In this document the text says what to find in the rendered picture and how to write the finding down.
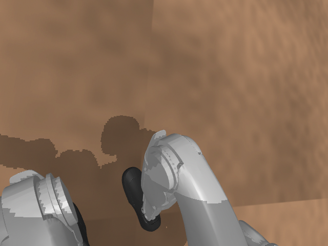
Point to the left robot foot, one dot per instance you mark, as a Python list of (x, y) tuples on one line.
[(81, 226)]

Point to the right robot hand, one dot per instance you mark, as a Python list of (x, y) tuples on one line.
[(253, 238)]

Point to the right robot foot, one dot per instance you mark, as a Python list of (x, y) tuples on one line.
[(131, 182)]

